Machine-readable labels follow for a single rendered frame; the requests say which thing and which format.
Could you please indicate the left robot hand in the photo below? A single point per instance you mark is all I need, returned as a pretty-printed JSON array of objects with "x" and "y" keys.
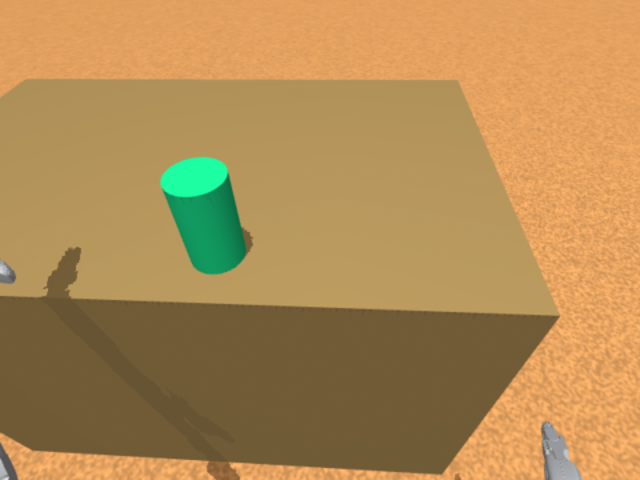
[{"x": 7, "y": 275}]

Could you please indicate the right robot hand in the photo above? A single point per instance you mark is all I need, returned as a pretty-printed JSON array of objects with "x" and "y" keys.
[{"x": 557, "y": 465}]

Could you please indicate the can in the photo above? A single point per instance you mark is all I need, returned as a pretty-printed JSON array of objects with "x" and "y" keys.
[{"x": 200, "y": 196}]

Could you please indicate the left robot arm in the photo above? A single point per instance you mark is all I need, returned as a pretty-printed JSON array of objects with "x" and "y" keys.
[{"x": 7, "y": 471}]

